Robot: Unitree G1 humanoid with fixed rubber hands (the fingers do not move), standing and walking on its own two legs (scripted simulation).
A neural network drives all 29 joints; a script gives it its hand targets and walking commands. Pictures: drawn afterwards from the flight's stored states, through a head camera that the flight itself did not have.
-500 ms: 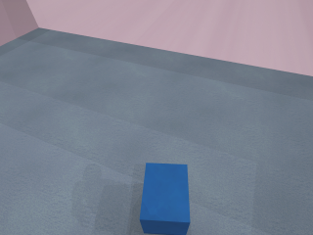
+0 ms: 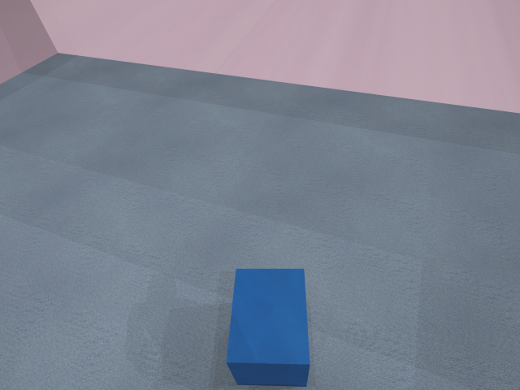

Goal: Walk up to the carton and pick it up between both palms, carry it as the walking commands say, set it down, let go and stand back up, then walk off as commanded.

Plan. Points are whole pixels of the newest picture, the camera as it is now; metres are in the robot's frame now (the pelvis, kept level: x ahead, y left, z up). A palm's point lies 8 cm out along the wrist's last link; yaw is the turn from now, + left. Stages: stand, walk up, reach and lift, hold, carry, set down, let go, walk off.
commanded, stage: walk up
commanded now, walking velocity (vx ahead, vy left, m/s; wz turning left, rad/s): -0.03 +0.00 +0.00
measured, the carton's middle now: (270, 326) +0.46 +0.05 -0.63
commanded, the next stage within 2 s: none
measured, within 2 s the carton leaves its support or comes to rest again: neither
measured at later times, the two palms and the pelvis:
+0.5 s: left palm out of the picture +0.09 +0.18 -0.10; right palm out of the picture -0.01 -0.31 -0.14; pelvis +0.01 -0.07 +0.01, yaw +1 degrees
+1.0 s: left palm out of the picture +0.03 +0.18 -0.12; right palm out of the picture -0.07 -0.30 -0.12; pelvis -0.03 -0.06 +0.01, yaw +1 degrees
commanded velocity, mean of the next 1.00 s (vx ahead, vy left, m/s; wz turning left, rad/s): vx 0.00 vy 0.00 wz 0.00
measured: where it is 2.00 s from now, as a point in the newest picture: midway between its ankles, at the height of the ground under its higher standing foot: outside the picture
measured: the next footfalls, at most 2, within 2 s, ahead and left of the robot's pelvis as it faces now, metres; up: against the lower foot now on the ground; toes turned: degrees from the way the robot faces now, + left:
left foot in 0.26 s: -0.03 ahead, +0.12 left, +0.00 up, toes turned +5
right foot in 0.36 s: +0.07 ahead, -0.10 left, +0.00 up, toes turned -5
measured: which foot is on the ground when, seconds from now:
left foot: up 0.00-0.24, down 0.26-0.38, up 0.40-1.00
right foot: down 0.00-0.24, up 0.26-0.34, down 0.36-1.00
